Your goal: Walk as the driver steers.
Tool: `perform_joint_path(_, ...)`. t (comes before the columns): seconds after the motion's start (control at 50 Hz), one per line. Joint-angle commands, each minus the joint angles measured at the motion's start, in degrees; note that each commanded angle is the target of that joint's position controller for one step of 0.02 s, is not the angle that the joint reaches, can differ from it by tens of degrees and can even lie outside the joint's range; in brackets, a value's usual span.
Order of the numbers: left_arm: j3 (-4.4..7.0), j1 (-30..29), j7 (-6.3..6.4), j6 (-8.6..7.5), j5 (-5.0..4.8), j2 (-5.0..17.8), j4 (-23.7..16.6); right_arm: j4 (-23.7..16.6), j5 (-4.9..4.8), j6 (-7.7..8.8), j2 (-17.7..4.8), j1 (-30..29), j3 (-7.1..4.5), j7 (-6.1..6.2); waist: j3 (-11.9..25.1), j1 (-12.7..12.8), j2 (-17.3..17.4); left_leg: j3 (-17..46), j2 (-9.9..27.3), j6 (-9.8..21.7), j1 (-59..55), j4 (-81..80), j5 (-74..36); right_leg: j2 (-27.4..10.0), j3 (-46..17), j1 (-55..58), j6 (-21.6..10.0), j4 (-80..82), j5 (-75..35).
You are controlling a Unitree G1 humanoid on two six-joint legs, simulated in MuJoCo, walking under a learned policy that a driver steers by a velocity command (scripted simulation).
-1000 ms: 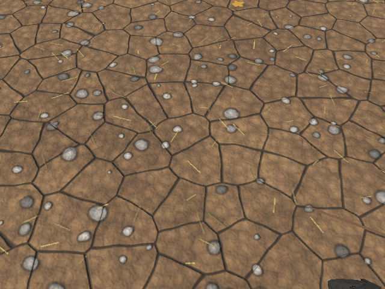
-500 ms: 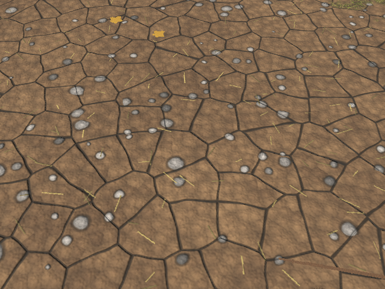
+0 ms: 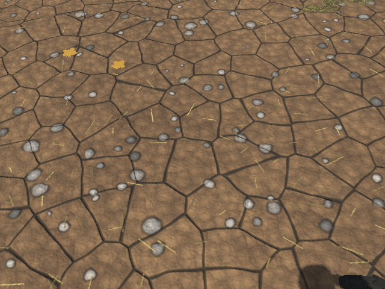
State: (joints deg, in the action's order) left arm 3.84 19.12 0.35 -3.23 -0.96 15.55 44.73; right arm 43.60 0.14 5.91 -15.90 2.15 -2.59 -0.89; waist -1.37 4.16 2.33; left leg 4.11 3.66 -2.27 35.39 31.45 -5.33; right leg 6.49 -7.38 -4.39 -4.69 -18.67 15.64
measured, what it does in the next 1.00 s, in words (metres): walks ahead, turning left: left foot, then right foot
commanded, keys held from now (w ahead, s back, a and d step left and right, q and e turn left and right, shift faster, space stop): w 0.30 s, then q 0.70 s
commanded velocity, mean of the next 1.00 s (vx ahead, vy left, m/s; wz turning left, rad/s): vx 0.26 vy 0.00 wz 0.22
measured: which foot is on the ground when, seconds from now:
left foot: up 0.00-0.08, down 0.10-0.58, up 0.60-0.96, down 0.98-1.00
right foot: down 0.00-0.12, up 0.14-0.56, down 0.58-0.98, up 1.00-1.00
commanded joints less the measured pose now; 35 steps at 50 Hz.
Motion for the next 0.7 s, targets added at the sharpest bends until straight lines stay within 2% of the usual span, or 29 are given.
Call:
perform_joint_path(0.02,2.22,3.6,0.42,-0.20,-0.01,8.7,-1.0,-5.4,-0.24,1.46,-5.5,-6.0,-1.14,-0.68,-0.3,0.6,-7.2,-1.2,-1.4,2.0,-3.6,-3.2,1.9,-16.5,-9.6,0.3,-7.2,1.8,-15.6)
perform_joint_path(0.06,2.47,3.2,0.62,0.29,0.20,9.4,-0.7,-5.1,-0.28,1.83,-6.6,-3.7,-1.52,-0.82,0.0,-1.0,-8.5,-2.0,-2.0,3.9,-5.8,-4.2,7.2,-17.9,-10.8,3.6,-6.3,-1.2,-22.2)
perform_joint_path(0.08,2.36,2.1,0.65,0.51,0.19,9.2,-0.9,-3.9,-0.15,2.02,-7.6,0.7,-2.12,-0.67,2.0,-3.6,-8.6,-3.6,-3.3,5.3,-11.8,-6.1,7.8,-16.4,-9.7,3.9,-5.3,-5.6,-30.6)
perform_joint_path(0.1,1.73,1.4,0.52,0.58,0.52,7.8,-1.5,-2.1,0.34,2.18,-9.7,8.2,-3.07,-0.43,7.9,-7.1,-7.4,-2.4,-1.6,7.7,-23.6,-5.1,5.5,-13.2,-7.2,1.3,-3.8,-14.9,-34.8)
perform_joint_path(0.12,0.69,3.1,0.54,0.39,1.50,5.5,-2.6,-1.0,0.89,2.17,-13.2,17.4,-3.94,-0.29,16.7,-9.6,-0.8,9.4,8.1,12.5,-41.2,-2.6,4.5,-8.1,-3.6,-10.0,-1.4,-31.5,-21.9)
perform_joint_path(0.14,-0.40,10.6,0.30,-0.50,0.08,1.6,-2.3,1.7,0.30,1.34,-15.2,22.2,-4.80,-0.83,21.9,-7.3,16.8,34.2,18.0,20.2,-56.6,-9.8,18.7,-0.3,0.2,-29.8,2.5,-48.9,14.0)
perform_joint_path(0.16,0.32,7.5,0.19,-0.97,-0.66,6.6,-1.8,1.4,-1.24,1.17,-9.9,21.9,-3.35,-1.04,17.4,-9.2,10.4,38.2,17.5,18.5,-55.0,-13.7,31.2,-3.3,-4.1,-37.1,2.2,-54.7,16.9)
perform_joint_path(0.18,0.91,0.8,0.03,-1.21,-1.03,8.9,-3.3,0.6,-1.17,0.86,-7.7,17.5,-2.63,-0.82,9.2,-9.4,4.9,30.2,15.9,16.2,-47.3,-14.9,30.7,-5.9,-2.3,-39.8,2.0,-55.1,11.7)
perform_joint_path(0.2,0.81,-3.0,0.08,-1.40,-0.39,8.5,-4.2,-0.2,-0.35,0.46,-7.2,13.9,-2.22,-0.72,4.9,-8.2,0.4,24.1,13.6,15.2,-39.7,-16.2,24.6,-8.5,0.2,-38.4,2.1,-52.8,7.1)
perform_joint_path(0.22,0.98,-4.4,0.02,-1.54,0.33,7.8,-4.7,-0.3,0.15,0.34,-6.2,12.0,-1.86,-0.72,2.2,-6.9,-0.1,20.3,11.9,15.2,-34.5,-17.6,18.6,-10.3,1.0,-37.0,2.4,-49.4,4.2)
perform_joint_path(0.24,1.08,-3.6,-0.09,-1.43,0.50,7.0,-4.6,-0.3,0.65,0.46,-5.4,11.3,-1.46,-0.69,2.2,-5.4,1.4,17.3,10.2,14.8,-31.5,-18.7,14.1,-11.7,1.2,-34.0,2.5,-47.2,2.3)
perform_joint_path(0.26,0.97,-2.6,-0.16,-1.20,0.39,6.0,-4.3,0.0,0.50,0.53,-5.0,11.3,-1.33,-0.75,2.5,-4.8,2.6,15.0,9.1,14.9,-30.1,-19.7,11.3,-12.1,1.8,-32.3,2.9,-45.3,1.7)
perform_joint_path(0.3,0.61,-2.8,-0.10,-0.76,0.52,4.4,-4.5,0.8,-0.13,0.77,-6.0,12.1,-1.54,-0.60,2.2,-4.4,2.9,11.4,8.7,15.8,-28.5,-21.4,6.4,-12.9,3.1,-32.4,3.8,-41.4,0.5)
perform_joint_path(0.32,0.46,-5.0,0.12,-0.69,1.02,4.1,-5.3,1.2,-0.24,0.71,-6.9,12.4,-1.68,-0.43,1.0,-4.5,2.3,10.2,8.6,16.2,-27.3,-21.7,-0.8,-12.8,3.9,-32.9,4.7,-38.0,-0.7)
perform_joint_path(0.36,0.00,-8.0,0.32,-0.96,1.66,2.8,-6.4,1.9,-0.21,0.00,-8.0,12.9,-1.99,0.17,1.1,-4.5,1.3,5.7,6.9,15.4,-26.3,-20.0,-16.0,-11.7,5.0,-30.8,6.1,-30.0,-5.5)
perform_joint_path(0.4,-0.35,-10.8,0.09,-1.29,1.58,1.9,-6.7,2.8,-0.70,-0.85,-8.7,14.4,-2.24,0.71,2.4,-5.4,2.0,1.8,4.2,13.3,-25.2,-18.0,-21.0,-9.3,6.1,-25.9,6.5,-21.7,-13.0)
perform_joint_path(0.44,-0.19,-14.1,-0.14,-1.34,1.21,2.5,-7.4,3.7,-1.17,-1.75,-9.4,16.8,-2.48,1.17,3.0,-6.7,2.6,2.1,3.6,12.4,-25.8,-16.1,-19.2,-6.9,6.2,-23.2,6.9,-16.8,-18.4)
perform_joint_path(0.48,0.05,-16.7,-0.32,-1.30,1.08,3.3,-8.3,4.1,-1.54,-2.75,-9.6,17.9,-2.67,1.62,2.8,-7.0,3.2,4.6,4.4,12.0,-27.6,-13.3,-16.0,-5.9,5.0,-22.7,6.5,-13.2,-17.9)
perform_joint_path(0.52,0.72,-16.1,-0.47,-1.54,1.30,5.2,-8.4,3.7,-1.76,-3.49,-9.8,17.0,-2.96,2.13,3.3,-5.7,3.9,8.4,5.3,10.9,-29.1,-9.5,-11.7,-5.8,3.3,-20.5,5.5,-9.6,-16.2)
perform_joint_path(0.54,1.13,-13.7,-0.44,-1.79,1.53,6.1,-7.6,3.1,-1.85,-3.74,-9.7,15.6,-3.05,2.39,4.1,-4.2,4.0,9.5,4.9,10.0,-28.9,-6.7,-10.0,-5.9,3.3,-17.2,4.6,-7.2,-17.4)
perform_joint_path(0.56,1.64,-10.3,-0.18,-2.13,1.97,7.3,-6.5,2.3,-1.80,-3.87,-8.8,14.4,-2.86,2.46,5.9,-2.4,2.9,9.0,2.5,8.2,-27.1,-2.0,-7.8,-6.9,3.9,-10.7,3.1,-3.4,-23.3)
perform_joint_path(0.58,2.41,-5.4,0.44,-2.32,3.11,10.8,-6.3,0.5,-0.76,-3.61,-6.0,14.2,-1.99,2.37,12.2,-1.1,-2.3,7.1,-1.5,5.7,-20.3,8.9,3.2,-15.4,-2.2,2.5,-0.5,-6.3,-40.9)
perform_joint_path(0.6,2.54,-3.9,1.02,-1.23,3.61,12.6,-6.9,1.0,0.12,-3.29,-1.1,23.4,-0.67,2.09,19.2,-4.2,-16.3,2.1,-8.7,2.0,-5.5,25.7,42.8,-30.7,-14.9,18.6,-9.3,-11.0,-63.3)
perform_joint_path(0.62,2.16,-3.2,0.63,-0.08,2.28,10.2,-7.1,1.6,-1.14,-3.58,-5.5,27.1,-1.10,1.89,25.4,-3.3,-17.8,2.9,-6.7,0.9,-2.0,35.4,48.9,-34.5,-21.9,18.5,-13.5,-8.7,-51.5)
perform_joint_path(0.64,1.46,-5.9,0.64,0.59,1.66,7.4,-7.8,1.5,-1.85,-4.60,-9.1,23.1,-2.43,2.19,19.6,-2.9,-11.8,2.2,-4.4,-0.4,1.2,39.5,44.4,-30.5,-17.9,13.3,-11.7,-6.1,-39.0)
perform_joint_path(0.66,0.90,-9.0,0.89,1.09,1.43,5.8,-7.7,0.8,-1.78,-5.79,-9.1,19.4,-2.80,2.68,14.3,-3.3,-9.2,0.6,-2.8,-1.4,2.9,39.7,40.4,-27.1,-13.0,7.6,-9.6,-4.0,-29.8)
perform_joint_path(0.68,0.52,-11.9,0.94,1.49,1.60,5.1,-7.7,0.6,-1.52,-7.20,-8.9,18.2,-3.16,3.16,10.6,-4.2,-8.7,0.4,-1.4,-2.3,1.9,39.2,37.6,-25.1,-9.4,1.1,-8.7,-1.7,-23.1)
perform_joint_path(0.7,0.70,-14.2,0.97,1.77,2.11,5.8,-7.5,0.1,-1.34,-8.38,-8.1,18.4,-3.24,3.46,8.2,-5.5,-10.2,-0.2,-0.7,-2.9,-1.5,38.0,35.0,-23.6,-6.2,-5.5,-8.3,0.8,-18.3)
